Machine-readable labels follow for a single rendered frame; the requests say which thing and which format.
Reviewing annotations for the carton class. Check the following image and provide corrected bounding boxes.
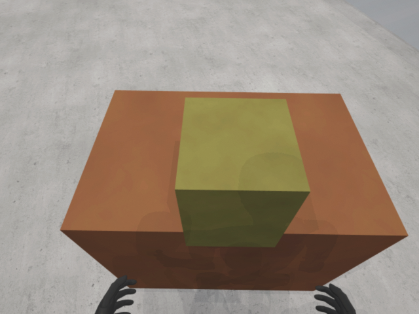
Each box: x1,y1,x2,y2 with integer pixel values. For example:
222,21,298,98
175,97,310,247

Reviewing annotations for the pedestal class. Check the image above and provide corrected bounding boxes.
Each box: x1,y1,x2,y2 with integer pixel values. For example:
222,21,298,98
60,90,409,291

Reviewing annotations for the robot right hand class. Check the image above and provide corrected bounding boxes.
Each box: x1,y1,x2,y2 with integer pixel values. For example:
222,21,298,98
314,283,356,314

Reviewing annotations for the robot left hand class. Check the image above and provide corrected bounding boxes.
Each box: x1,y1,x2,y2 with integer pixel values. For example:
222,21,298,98
95,275,137,314

